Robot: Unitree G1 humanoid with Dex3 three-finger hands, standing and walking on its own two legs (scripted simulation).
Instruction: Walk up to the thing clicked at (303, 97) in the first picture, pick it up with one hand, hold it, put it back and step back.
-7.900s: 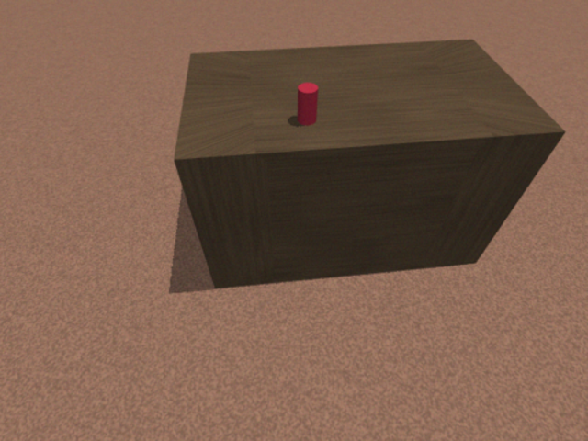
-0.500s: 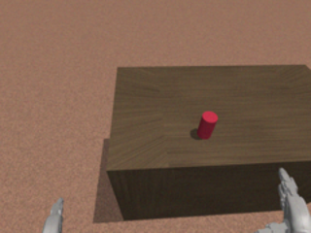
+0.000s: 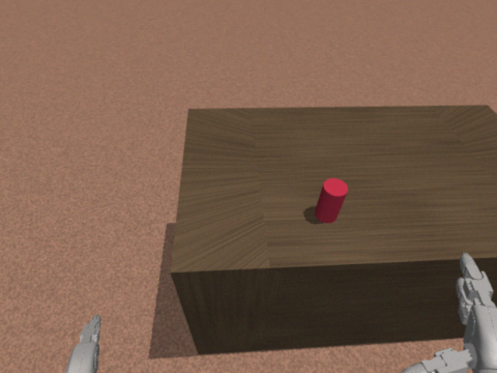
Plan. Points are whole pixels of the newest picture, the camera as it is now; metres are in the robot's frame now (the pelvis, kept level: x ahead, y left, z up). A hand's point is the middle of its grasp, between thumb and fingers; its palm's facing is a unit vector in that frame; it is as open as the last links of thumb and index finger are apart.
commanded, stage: go down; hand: right
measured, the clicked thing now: (330, 201) +0.50 -0.19 -0.08
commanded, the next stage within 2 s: none
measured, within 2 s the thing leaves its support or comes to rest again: neither
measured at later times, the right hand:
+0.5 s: hand (443, 242) +0.31 -0.30 +0.05, palm faces +0.14 +0.99 +0.01, open 17.7 cm
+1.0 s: hand (449, 208) +0.37 -0.34 +0.06, palm faces +0.15 +0.99 +0.01, open 17.6 cm
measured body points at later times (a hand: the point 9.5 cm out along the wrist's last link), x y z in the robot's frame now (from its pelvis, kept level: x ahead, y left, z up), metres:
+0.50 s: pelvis -0.01 -0.01 -0.01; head +0.02 -0.02 +0.43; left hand +0.13 +0.26 -0.09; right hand +0.30 -0.36 +0.05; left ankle +0.03 +0.14 -0.74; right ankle -0.03 -0.14 -0.74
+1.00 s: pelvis -0.01 -0.01 -0.03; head +0.05 -0.04 +0.42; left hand +0.14 +0.25 -0.09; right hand +0.36 -0.39 +0.06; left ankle +0.03 +0.14 -0.74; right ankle -0.03 -0.14 -0.74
